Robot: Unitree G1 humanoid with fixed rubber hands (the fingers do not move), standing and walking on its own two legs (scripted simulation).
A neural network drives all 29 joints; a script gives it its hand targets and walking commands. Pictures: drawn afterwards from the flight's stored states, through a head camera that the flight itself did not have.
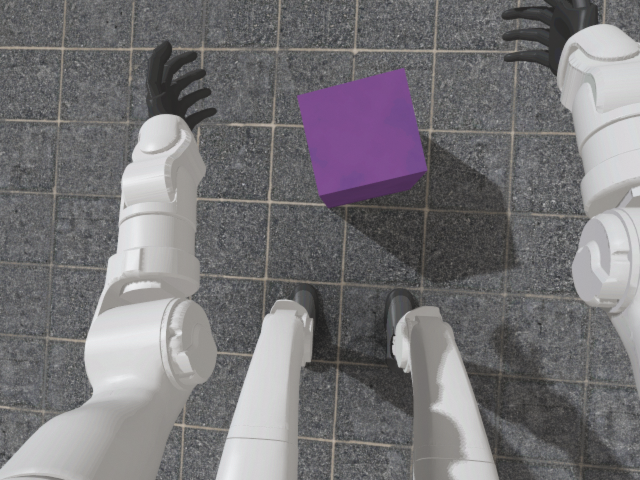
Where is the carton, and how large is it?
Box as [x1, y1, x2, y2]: [297, 68, 427, 207]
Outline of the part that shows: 403,68 297,95 318,193 328,207 409,189 427,170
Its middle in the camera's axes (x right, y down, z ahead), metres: +0.09 -0.21 +0.87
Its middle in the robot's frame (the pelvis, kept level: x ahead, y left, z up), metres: +0.56 +0.02 -0.54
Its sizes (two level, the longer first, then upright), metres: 0.210 0.200 0.250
